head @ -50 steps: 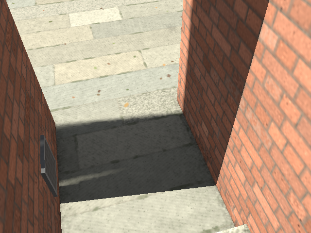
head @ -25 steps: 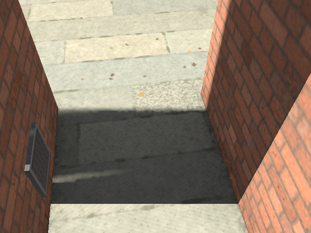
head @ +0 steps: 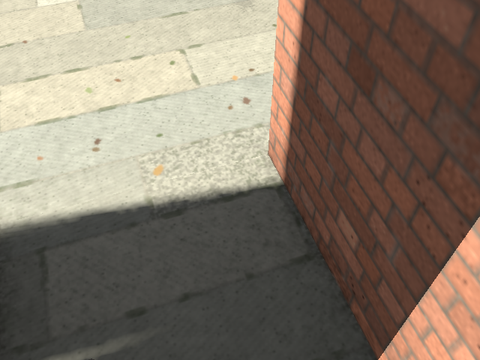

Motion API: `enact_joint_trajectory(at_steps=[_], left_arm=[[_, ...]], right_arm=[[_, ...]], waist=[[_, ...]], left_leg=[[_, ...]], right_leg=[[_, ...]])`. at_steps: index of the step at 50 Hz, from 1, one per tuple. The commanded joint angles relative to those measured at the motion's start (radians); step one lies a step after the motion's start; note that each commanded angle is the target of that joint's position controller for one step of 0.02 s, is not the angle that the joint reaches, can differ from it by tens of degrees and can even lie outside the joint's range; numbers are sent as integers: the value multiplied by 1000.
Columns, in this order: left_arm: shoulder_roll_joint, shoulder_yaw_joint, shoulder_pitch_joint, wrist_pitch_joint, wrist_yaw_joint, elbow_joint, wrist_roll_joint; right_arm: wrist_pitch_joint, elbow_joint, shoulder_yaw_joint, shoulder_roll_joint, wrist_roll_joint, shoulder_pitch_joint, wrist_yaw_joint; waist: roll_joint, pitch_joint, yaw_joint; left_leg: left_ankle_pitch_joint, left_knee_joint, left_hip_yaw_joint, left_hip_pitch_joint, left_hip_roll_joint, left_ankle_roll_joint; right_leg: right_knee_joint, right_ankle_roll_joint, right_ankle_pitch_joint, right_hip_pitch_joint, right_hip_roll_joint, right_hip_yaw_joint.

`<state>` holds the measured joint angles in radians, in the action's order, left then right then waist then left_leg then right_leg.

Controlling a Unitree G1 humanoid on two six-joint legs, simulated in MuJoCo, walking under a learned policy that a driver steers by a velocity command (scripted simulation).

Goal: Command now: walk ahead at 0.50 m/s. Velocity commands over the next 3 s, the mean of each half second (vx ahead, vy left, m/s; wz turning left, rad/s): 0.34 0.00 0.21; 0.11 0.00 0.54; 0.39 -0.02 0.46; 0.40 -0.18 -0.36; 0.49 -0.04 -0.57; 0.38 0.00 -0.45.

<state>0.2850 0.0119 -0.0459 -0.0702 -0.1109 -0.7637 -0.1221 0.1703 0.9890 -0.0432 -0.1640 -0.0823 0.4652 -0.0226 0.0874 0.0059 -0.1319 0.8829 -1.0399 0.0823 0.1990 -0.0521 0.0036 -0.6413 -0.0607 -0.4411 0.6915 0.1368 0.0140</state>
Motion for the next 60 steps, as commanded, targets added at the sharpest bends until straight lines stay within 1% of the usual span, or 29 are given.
enact_joint_trajectory(at_steps=[1,2,3,4,5,6,7,8,9,10,13,16,20,23,24,25,26,27,28,31,38,46,48,49,50,51,54,56,60], left_arm=[[129,-24,-13,-8,19,21,-6],[172,-87,-183,-16,60,-6,226],[209,-92,-400,-14,67,-100,211],[260,-99,-661,1,62,-206,134],[261,-108,-666,19,68,-201,111],[167,-90,-615,41,80,-177,106],[199,-100,-581,52,93,-204,116],[136,-77,-417,46,103,-162,110],[146,-80,-335,16,118,-164,99],[103,-58,-221,-8,134,-141,98],[89,-52,-112,-7,177,-100,86],[125,-64,-196,14,203,-115,124],[150,-85,-206,56,216,-107,142],[191,-109,-228,68,213,-79,151],[178,-111,-261,59,213,-53,128],[38,-69,-348,36,194,-7,83],[86,-78,-330,9,168,-3,100],[137,-100,-250,10,169,16,134],[138,-104,-210,24,177,9,128],[121,-118,-180,61,195,20,115],[75,-106,-19,61,173,90,119],[80,-121,-58,37,153,57,139],[124,-144,-218,28,145,3,127],[218,-163,-253,24,146,2,91],[187,-166,-170,9,148,28,98],[138,-154,-119,5,156,41,111],[89,-131,-180,7,158,5,131],[105,-132,-256,-2,139,-18,112],[128,-127,-250,0,129,-35,110]], right_arm=[[-31,-49,74,-266,27,19,-21],[-71,-37,100,-222,136,-50,13],[-77,12,92,-178,130,22,22],[-63,30,64,-48,120,88,21],[-50,-37,53,-51,155,140,25],[-54,-96,68,-94,164,-2,36],[-56,-177,51,-55,191,-130,41],[-81,-209,67,-104,189,-215,72],[-97,-224,69,-101,194,-253,92],[-121,-229,70,-105,157,-259,91],[-119,-264,87,-89,87,-299,79],[-120,-291,85,-63,83,-395,36],[-131,-359,101,-97,73,-502,-28],[-104,-324,129,-154,63,-322,-53],[-99,-308,157,-242,64,-236,-45],[-97,-335,169,-353,46,-244,-38],[-101,-352,161,-322,42,-141,-20],[-112,-381,161,-300,61,-231,-6],[-123,-387,154,-273,92,-290,4],[-153,-404,155,-246,106,-378,7],[-188,-394,184,-281,111,-321,73],[-179,-385,163,-221,118,-262,78],[-166,-385,141,-151,119,-241,74],[-151,-446,138,-160,144,-230,72],[-132,-452,162,-261,122,-270,69],[-131,-439,173,-299,118,-284,63],[-136,-426,153,-214,106,-266,44],[-138,-459,133,-174,118,-310,39],[-131,-520,114,-164,114,-385,26]], waist=[[-48,-133,56],[-109,-21,164],[-99,100,231],[121,246,283],[167,379,267],[86,334,296],[59,246,256],[-116,134,198],[-67,36,139],[-174,-80,67],[-5,-40,31],[31,65,63],[36,16,79],[-29,105,6],[-163,165,-17],[-429,296,79],[-327,494,29],[-210,404,47],[-99,292,77],[-115,113,153],[-225,180,124],[-234,95,152],[-81,133,208],[185,154,174],[122,75,155],[74,32,148],[48,-62,178],[22,-82,216],[22,-78,231]], left_leg=[[-567,67,-317,72,221,-169],[-1041,-210,-296,-26,139,-147],[-886,-578,-226,155,88,-84],[42,-1110,-206,563,-91,-8],[82,-1224,-294,854,-42,29],[-28,-1063,-312,952,-8,36],[-149,-1000,-217,1110,22,23],[-396,-809,-198,1013,62,-3],[-481,-754,-277,987,93,-7],[-576,-591,-300,829,113,21],[-818,-65,-242,509,130,76],[-1035,202,-138,318,48,84],[-859,321,-99,372,31,4],[-856,506,-43,132,-35,-79],[-1353,543,-206,-113,42,-129],[-1927,454,-646,-467,319,-338],[-1782,531,-821,-564,392,-410],[-1607,528,-713,-473,360,-376],[-1445,556,-607,-307,301,-326],[-1114,651,-505,72,160,-222],[-926,686,-524,33,123,-174],[-457,704,-628,124,69,-178],[-257,427,-509,351,-52,-103],[-223,194,-321,530,-148,-79],[-345,51,-329,624,-32,-58],[-441,5,-286,628,20,-42],[-537,-144,-199,660,69,-6],[-613,-166,-156,700,90,2],[-697,27,-108,631,133,35]], right_leg=[[202,16,79,-222,-1,-30],[401,-25,89,-380,-53,-40],[350,-40,-193,-706,0,-54],[-16,-152,-594,-1150,143,16],[-122,-250,-417,-1313,264,215],[-5,-245,-66,-1240,261,298],[159,-297,416,-1173,317,444],[324,-251,730,-879,317,474],[306,-275,646,-678,403,585],[326,-238,482,-377,364,441],[337,-121,180,-195,158,54],[298,-67,41,-327,98,-72],[216,-24,-17,-540,126,-95],[-74,6,-103,-590,100,-132],[-346,68,138,-402,35,-161],[-787,138,1110,-4,-154,-101],[-916,132,1114,46,-182,136],[-961,127,1039,112,-152,153],[-883,130,963,114,-123,126],[-602,117,861,-66,-117,71],[-227,119,726,-143,-151,105],[141,102,722,-441,-194,73],[249,18,642,-795,-10,173],[337,-137,715,-845,226,512],[386,-196,799,-757,302,606],[396,-171,843,-717,252,501],[419,-102,742,-690,131,278],[423,-107,615,-695,88,167],[420,-111,370,-671,55,42]])
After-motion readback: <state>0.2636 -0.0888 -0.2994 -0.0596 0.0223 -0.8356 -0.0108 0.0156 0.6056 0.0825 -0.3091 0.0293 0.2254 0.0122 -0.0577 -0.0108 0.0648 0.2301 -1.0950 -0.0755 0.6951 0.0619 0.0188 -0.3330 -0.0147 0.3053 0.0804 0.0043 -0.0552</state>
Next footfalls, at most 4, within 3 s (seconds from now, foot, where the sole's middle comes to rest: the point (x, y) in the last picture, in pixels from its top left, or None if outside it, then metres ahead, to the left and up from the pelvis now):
0.06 right None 0.21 -0.12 -0.86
0.48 left None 0.46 0.11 -0.86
0.96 right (245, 358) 0.51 -0.05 -0.86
1.38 left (110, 351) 0.58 0.33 -0.86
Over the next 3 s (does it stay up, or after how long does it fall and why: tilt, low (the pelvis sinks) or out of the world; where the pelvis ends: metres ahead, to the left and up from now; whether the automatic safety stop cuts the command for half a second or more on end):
stays up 1.40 0.30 -0.10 its command is cut before an obstacle after 1.5 s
